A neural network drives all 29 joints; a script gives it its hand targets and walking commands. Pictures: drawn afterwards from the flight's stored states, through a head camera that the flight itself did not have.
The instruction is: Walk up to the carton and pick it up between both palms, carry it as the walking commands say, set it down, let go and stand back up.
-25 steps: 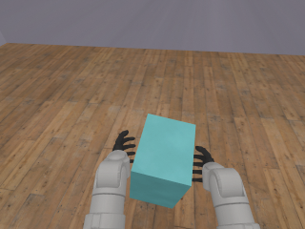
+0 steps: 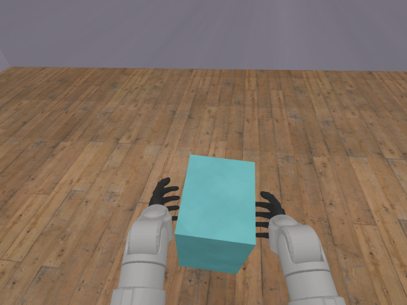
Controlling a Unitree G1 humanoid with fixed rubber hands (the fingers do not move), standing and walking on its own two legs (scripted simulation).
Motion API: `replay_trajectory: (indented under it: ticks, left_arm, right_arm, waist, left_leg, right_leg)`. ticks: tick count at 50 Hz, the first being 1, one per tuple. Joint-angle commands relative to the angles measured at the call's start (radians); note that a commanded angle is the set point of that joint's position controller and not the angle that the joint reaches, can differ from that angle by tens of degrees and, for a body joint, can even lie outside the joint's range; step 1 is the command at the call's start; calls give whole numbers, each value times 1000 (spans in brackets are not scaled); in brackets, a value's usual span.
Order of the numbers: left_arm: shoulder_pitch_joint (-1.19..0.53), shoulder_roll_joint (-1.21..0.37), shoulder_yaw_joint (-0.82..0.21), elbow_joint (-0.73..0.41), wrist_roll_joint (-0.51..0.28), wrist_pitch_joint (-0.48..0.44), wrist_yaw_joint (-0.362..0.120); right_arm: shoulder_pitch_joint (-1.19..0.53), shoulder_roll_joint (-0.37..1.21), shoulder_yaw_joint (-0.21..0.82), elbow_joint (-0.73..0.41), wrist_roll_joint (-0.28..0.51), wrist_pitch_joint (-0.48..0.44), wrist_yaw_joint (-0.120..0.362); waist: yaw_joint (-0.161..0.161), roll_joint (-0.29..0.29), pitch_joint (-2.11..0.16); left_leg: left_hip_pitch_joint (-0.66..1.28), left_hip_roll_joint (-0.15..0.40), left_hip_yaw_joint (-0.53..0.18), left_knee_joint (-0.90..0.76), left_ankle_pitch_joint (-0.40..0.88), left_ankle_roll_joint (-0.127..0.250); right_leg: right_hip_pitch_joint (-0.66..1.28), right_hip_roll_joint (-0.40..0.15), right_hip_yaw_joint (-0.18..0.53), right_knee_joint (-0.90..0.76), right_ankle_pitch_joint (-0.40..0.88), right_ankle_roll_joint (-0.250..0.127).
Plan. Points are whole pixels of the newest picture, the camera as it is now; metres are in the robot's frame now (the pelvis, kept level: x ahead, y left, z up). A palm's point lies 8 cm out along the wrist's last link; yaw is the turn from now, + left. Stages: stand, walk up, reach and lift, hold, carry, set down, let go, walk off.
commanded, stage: carry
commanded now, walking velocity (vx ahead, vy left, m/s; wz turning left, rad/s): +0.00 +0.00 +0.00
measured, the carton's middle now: (214, 217) +0.36 +0.01 -0.03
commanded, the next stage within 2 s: hold in 0.68 s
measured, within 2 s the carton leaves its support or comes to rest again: neither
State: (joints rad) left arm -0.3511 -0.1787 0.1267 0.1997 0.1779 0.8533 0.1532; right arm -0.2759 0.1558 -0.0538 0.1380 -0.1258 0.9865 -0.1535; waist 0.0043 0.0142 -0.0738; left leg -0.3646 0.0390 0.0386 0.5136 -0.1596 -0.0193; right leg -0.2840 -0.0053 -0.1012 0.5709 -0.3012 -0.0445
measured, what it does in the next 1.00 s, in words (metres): stands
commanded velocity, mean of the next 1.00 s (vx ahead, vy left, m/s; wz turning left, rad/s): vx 0.00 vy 0.00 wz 0.00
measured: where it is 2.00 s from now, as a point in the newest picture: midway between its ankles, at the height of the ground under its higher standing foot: outside the picture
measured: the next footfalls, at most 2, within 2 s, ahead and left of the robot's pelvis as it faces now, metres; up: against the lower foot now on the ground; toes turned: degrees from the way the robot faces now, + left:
none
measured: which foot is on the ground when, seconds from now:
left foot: down 0.00-1.00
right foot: down 0.00-1.00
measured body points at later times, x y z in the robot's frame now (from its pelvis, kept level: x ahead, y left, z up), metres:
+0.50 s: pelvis -0.01 -0.01 +0.00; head -0.03 -0.01 +0.45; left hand +0.31 +0.11 +0.04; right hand +0.29 -0.12 +0.03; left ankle +0.07 +0.13 -0.73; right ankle +0.00 -0.09 -0.73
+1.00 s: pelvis -0.01 +0.02 +0.00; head -0.08 +0.03 +0.45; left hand +0.31 +0.12 +0.06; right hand +0.27 -0.11 +0.04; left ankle +0.07 +0.15 -0.73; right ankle +0.00 -0.09 -0.73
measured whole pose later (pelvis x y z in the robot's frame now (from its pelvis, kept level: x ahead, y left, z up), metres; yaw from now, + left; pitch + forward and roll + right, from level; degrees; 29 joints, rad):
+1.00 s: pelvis -0.01 +0.02 +0.00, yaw -8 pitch -9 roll +0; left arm -0.34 -0.18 0.20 0.38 0.24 0.76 0.08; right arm -0.31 0.16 -0.07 0.43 -0.19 0.79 -0.14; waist 0.05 0.01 -0.03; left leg -0.15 -0.01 -0.08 0.49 -0.19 -0.03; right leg -0.11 0.04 0.04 0.51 -0.26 -0.02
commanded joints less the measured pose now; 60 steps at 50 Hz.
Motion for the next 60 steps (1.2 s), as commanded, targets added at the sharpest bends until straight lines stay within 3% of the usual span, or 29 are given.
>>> replay_trajectory:
  ticks: [1, 3, 4, 7, 9, 10, 11, 14, 16, 18, 19, 21, 23, 24, 26, 27, 34, 35, 38, 42, 43, 46, 47, 49, 52, 53, 55, 57, 60]
  left_arm:
    - [-305, -961, -406, -8, -206, -16, -218]
    - [-301, -978, -400, 28, -207, -28, -219]
    - [-325, -998, -509, -143, -294, -7, -222]
    - [-315, -980, -405, 43, -211, -15, -223]
    - [-331, -958, -438, -72, -237, -31, -225]
    - [-281, -951, -365, 115, -178, -44, -231]
    - [-320, -965, -464, -54, -255, -38, -227]
    - [-385, -948, -434, -80, -239, -64, -222]
    - [-369, -947, -448, -123, -248, -62, -220]
    - [-328, -939, -393, 37, -196, -72, -223]
    - [-367, -969, -525, -207, -302, -45, -217]
    - [-301, -933, -395, 36, -199, -60, -221]
    - [-363, -947, -480, -115, -271, -59, -223]
    - [-330, -933, -436, -50, -228, -63, -221]
    - [-350, -954, -488, -124, -273, -65, -218]
    - [-379, -927, -404, -43, -214, -85, -223]
    - [-358, -953, -491, -120, -269, -71, -219]
    - [-296, -1005, -453, 76, -220, -108, -258]
    - [-459, -1026, -486, 23, -230, -173, -302]
    - [-472, -1093, -475, 5, -249, -166, -330]
    - [-396, -1099, -460, 25, -231, -153, -324]
    - [-457, -1109, -458, 63, -223, -151, -340]
    - [-385, -1073, -419, 112, -198, -134, -337]
    - [-411, -1098, -384, 188, -163, -120, -341]
    - [-548, -1113, -296, 326, -160, -131, -346]
    - [-560, -1156, -309, 356, -151, -131, -343]
    - [-658, -1184, -270, 342, -158, -141, -328]
    - [-636, -1214, -245, 416, -129, -134, -317]
    - [-580, -1328, -272, 534, -116, -129, -313]
  right_arm:
    - [-642, 910, 377, -198, 214, -176, 211]
    - [-653, 908, 375, -193, 214, -187, 208]
    - [-712, 954, 506, -366, 320, -170, 210]
    - [-711, 914, 398, -221, 236, -179, 207]
    - [-691, 928, 447, -262, 273, -187, 214]
    - [-627, 903, 359, -96, 193, -199, 214]
    - [-666, 924, 456, -254, 277, -198, 211]
    - [-634, 936, 412, -166, 249, -216, 211]
    - [-652, 947, 450, -223, 266, -207, 214]
    - [-651, 918, 390, -124, 210, -223, 210]
    - [-659, 970, 517, -313, 325, -194, 211]
    - [-587, 906, 376, -87, 199, -216, 209]
    - [-624, 923, 446, -240, 260, -218, 204]
    - [-586, 908, 402, -154, 221, -217, 211]
    - [-608, 926, 442, -239, 253, -228, 202]
    - [-574, 923, 378, -89, 187, -236, 210]
    - [-632, 917, 450, -251, 253, -241, 204]
    - [-563, 1075, 399, 25, 184, -260, 230]
    - [-633, 1122, 417, 38, 175, -308, 237]
    - [-764, 1216, 509, -24, 229, -325, 252]
    - [-721, 1213, 524, -10, 242, -321, 261]
    - [-757, 1199, 452, 17, 209, -318, 262]
    - [-692, 1208, 447, 90, 202, -298, 258]
    - [-698, 1177, 355, 167, 170, -300, 271]
    - [-925, 1142, 316, 158, 165, -326, 290]
    - [-960, 1112, 264, 191, 148, -337, 298]
    - [-1044, 1099, 237, 214, 139, -352, 312]
    - [-1071, 1052, 180, 253, 97, -365, 322]
    - [-1149, 954, 140, 195, 65, -387, 325]
  waist:
    - [-6, -10, -333]
    - [-5, -17, -333]
    - [-2, -42, -325]
    - [-6, -40, -319]
    - [-6, -40, -322]
    - [-6, -39, -274]
    - [-5, -27, -301]
    - [-2, 26, -339]
    - [-9, -66, -306]
    - [-4, -62, -289]
    - [-6, -14, -300]
    - [-5, -8, -283]
    - [-7, -8, -317]
    - [-4, 52, -308]
    - [-6, 11, -325]
    - [-6, -11, -327]
    - [-4, 31, -324]
    - [53, -136, -262]
    - [16, -62, -281]
    - [62, -88, -374]
    - [118, 3, -337]
    - [30, -37, -302]
    - [79, -33, -199]
    - [56, 40, -115]
    - [83, -63, -38]
    - [23, -21, -58]
    - [50, -23, -65]
    - [28, -29, -96]
    - [-44, 106, -182]
  left_leg:
    - [166, 105, -86, -41, 175, 47]
    - [163, 95, -74, -32, 195, 43]
    - [164, 98, -60, -24, 158, 42]
    - [122, 77, -66, -41, 66, 39]
    - [157, 86, -62, -32, 30, 33]
    - [117, 74, -66, -28, 42, 35]
    - [121, 74, -60, -28, 33, 32]
    - [124, 87, -58, -30, 73, 35]
    - [116, 82, -71, -33, 34, 37]
    - [109, 82, -50, -35, 29, 29]
    - [124, 87, -56, -53, 22, 28]
    - [121, 84, -67, -43, 34, 30]
    - [142, 86, -63, -34, 50, 33]
    - [165, 96, -71, -35, 127, 29]
    - [155, 100, -64, -41, 111, 33]
    - [150, 107, -64, -32, 126, 24]
    - [168, 109, -91, -55, 92, 41]
    - [401, -147, -79, 6, 158, 46]
    - [375, -141, -102, -12, 192, 45]
    - [390, -161, -105, 8, 231, 32]
    - [374, -151, -111, -10, 239, 28]
    - [396, -150, -125, -22, 179, 32]
    - [368, -155, -113, -41, 148, 28]
    - [397, -150, -108, -59, 88, 13]
    - [326, -147, -108, -57, -157, 20]
    - [373, -137, -112, -66, -185, 14]
    - [383, -123, -140, -72, -195, 18]
    - [399, -112, -171, -101, -195, 4]
    - [371, -70, -224, -177, -279, -15]
  right_leg:
    - [82, -128, 106, -93, 188, -10]
    - [100, -141, 105, -92, 239, -4]
    - [96, -150, 130, -104, 282, -11]
    - [123, -147, 124, -112, 236, -13]
    - [96, -162, 153, -144, 219, -13]
    - [83, -161, 159, -158, 210, -10]
    - [91, -166, 158, -140, 225, -9]
    - [134, -148, 138, -110, 249, -12]
    - [103, -149, 133, -143, 194, -14]
    - [90, -152, 143, -142, 190, -5]
    - [92, -147, 138, -138, 152, -13]
    - [88, -151, 150, -160, 152, -12]
    - [81, -151, 142, -140, 187, -16]
    - [67, -142, 133, -108, 191, -17]
    - [90, -136, 119, -119, 191, -6]
    - [100, -132, 103, -120, 208, -4]
    - [58, -126, 131, -110, 94, -15]
    - [118, 44, 243, -170, 220, 47]
    - [149, 47, 261, -151, 320, 48]
    - [190, 54, 229, -148, 363, 71]
    - [201, 55, 231, -142, 353, 50]
    - [161, 52, 219, -176, 264, 68]
    - [153, 51, 217, -196, 235, 71]
    - [68, 45, 217, -223, 106, 49]
    - [14, 46, 219, -244, -218, 32]
    - [-15, 50, 204, -225, -217, 31]
    - [-28, 65, 195, -204, -195, 21]
    - [-11, 78, 172, -177, -139, 27]
    - [62, 107, 139, -110, -55, 29]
